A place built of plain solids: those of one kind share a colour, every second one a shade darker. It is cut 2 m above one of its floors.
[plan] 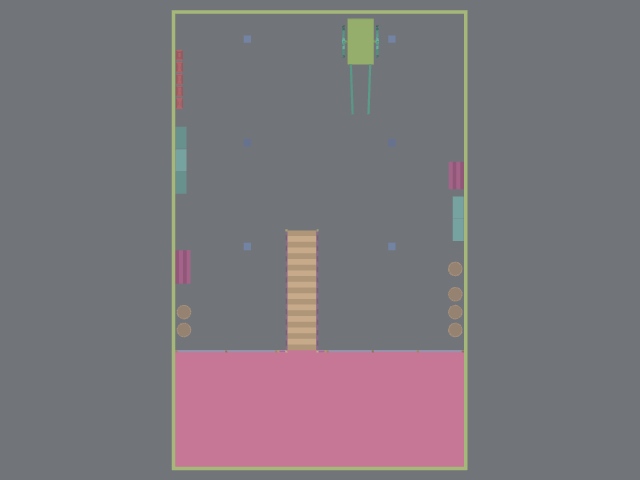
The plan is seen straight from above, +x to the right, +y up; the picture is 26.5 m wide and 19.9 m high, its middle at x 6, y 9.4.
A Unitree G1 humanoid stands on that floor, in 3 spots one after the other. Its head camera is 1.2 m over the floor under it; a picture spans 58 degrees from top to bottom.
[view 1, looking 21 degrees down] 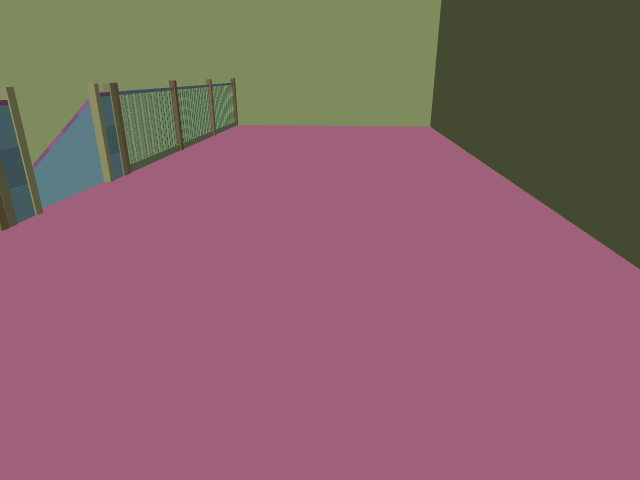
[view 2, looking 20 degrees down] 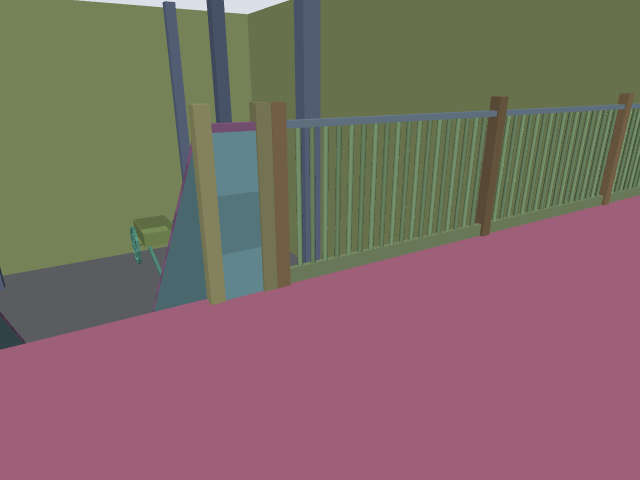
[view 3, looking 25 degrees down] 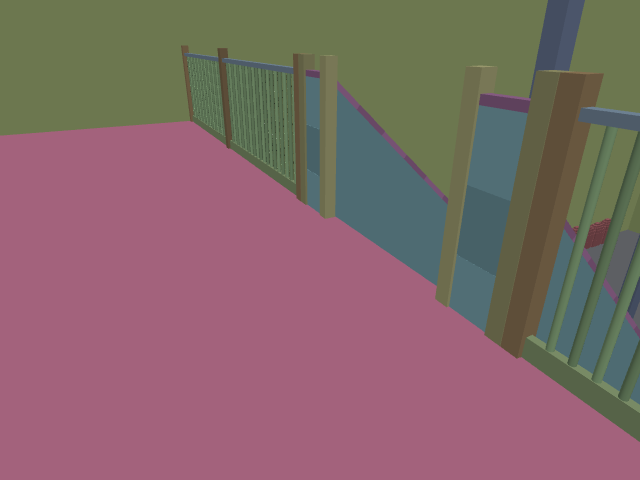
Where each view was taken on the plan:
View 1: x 1.00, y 1.92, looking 4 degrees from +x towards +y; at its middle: loft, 3.35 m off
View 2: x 5.25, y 2.53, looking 59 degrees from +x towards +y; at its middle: post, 8.00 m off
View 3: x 7.25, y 3.37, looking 153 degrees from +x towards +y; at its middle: loft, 2.84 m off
